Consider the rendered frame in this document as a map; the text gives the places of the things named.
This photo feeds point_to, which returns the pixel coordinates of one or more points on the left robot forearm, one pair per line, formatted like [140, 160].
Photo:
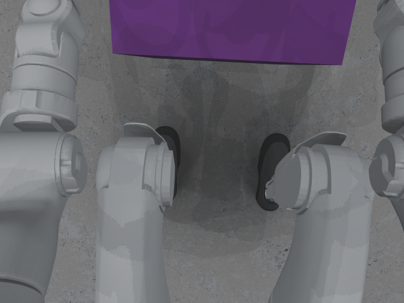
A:
[45, 68]

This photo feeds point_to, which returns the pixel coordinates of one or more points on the robot right shin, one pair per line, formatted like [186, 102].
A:
[274, 187]

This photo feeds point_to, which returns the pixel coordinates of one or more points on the right robot forearm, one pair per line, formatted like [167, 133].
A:
[389, 28]

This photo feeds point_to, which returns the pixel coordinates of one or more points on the carton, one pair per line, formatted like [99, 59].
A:
[298, 32]

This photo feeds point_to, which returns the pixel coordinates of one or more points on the right robot thigh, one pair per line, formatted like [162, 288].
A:
[327, 260]

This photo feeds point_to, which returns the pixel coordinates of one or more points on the robot left upper arm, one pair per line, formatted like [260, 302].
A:
[39, 171]

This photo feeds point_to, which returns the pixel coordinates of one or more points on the robot right upper arm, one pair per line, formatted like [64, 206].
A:
[386, 172]

